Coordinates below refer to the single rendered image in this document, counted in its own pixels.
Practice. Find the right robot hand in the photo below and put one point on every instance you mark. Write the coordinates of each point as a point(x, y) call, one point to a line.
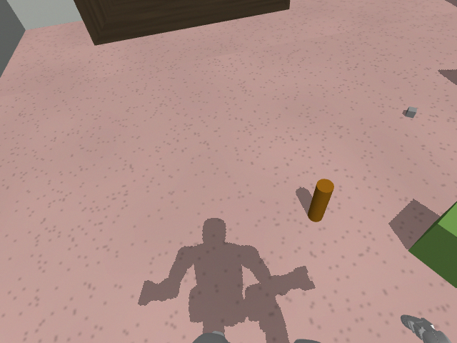
point(424, 330)

